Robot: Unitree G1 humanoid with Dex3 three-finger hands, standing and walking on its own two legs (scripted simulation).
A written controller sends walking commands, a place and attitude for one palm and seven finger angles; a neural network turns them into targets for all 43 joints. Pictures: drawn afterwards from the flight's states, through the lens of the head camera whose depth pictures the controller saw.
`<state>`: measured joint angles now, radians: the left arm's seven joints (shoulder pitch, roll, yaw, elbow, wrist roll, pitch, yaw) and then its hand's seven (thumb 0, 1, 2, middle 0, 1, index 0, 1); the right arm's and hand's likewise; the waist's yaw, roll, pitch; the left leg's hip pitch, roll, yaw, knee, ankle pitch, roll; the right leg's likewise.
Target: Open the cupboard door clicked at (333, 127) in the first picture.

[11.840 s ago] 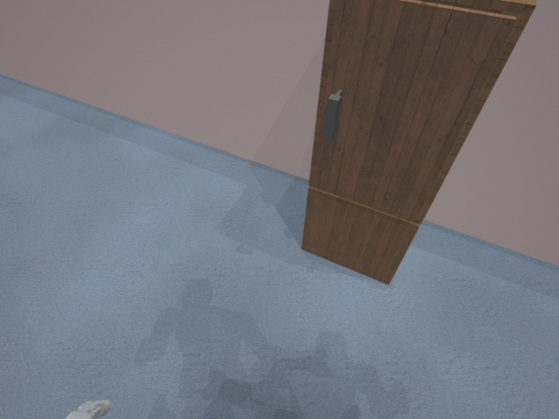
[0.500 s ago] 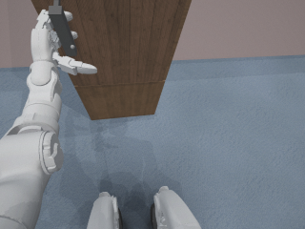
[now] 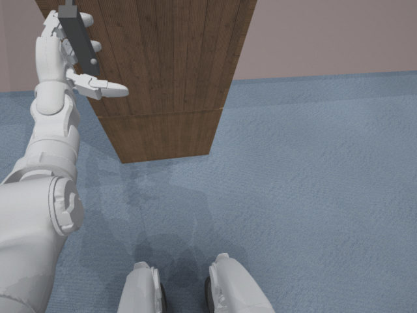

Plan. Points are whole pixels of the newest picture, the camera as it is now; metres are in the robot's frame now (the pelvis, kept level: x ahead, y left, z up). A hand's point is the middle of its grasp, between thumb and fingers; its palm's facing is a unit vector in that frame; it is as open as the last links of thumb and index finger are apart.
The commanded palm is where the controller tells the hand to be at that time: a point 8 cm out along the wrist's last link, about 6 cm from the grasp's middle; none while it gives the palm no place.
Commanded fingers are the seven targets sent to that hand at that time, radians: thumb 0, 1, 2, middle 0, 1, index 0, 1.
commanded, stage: close the thumb around the handle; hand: left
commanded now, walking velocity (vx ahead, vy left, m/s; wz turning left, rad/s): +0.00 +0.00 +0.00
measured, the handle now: (82, 36) +0.61 +0.15 +0.07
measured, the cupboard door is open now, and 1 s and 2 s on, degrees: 0 4 47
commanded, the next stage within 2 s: pull the door open along its arc in 0.60 s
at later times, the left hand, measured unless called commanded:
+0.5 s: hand (95, 61) +0.56 +0.13 +0.07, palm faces +0.03 -1.00 -0.02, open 6.0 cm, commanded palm +0.54 +0.17 +0.07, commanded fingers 0.00 0.90 0.90 -0.40 -1.35 -0.40 -1.35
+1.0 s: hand (98, 73) +0.53 +0.13 +0.07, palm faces +0.03 -1.00 -0.01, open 6.2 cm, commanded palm +0.47 +0.17 +0.07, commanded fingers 0.00 0.90 0.90 -0.40 -1.35 -0.40 -1.35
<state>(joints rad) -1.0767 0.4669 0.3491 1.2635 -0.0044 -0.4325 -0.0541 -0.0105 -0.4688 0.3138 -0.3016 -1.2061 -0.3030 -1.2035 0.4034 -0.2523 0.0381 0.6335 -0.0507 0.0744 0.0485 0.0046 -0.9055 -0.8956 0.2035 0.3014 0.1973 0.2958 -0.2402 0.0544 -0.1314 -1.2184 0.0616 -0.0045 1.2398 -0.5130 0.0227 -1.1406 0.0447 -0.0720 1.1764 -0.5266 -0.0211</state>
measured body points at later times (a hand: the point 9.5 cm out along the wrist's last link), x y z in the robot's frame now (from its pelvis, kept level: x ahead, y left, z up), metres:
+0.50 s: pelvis +0.00 +0.00 +0.00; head +0.17 +0.03 +0.42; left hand +0.55 +0.19 +0.07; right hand -0.03 -0.25 -0.11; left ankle +0.02 +0.10 -0.63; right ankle +0.01 -0.11 -0.63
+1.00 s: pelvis +0.01 +0.00 +0.01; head +0.16 +0.01 +0.44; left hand +0.53 +0.18 +0.07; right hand -0.01 -0.25 -0.10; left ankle +0.02 +0.10 -0.63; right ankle +0.01 -0.11 -0.63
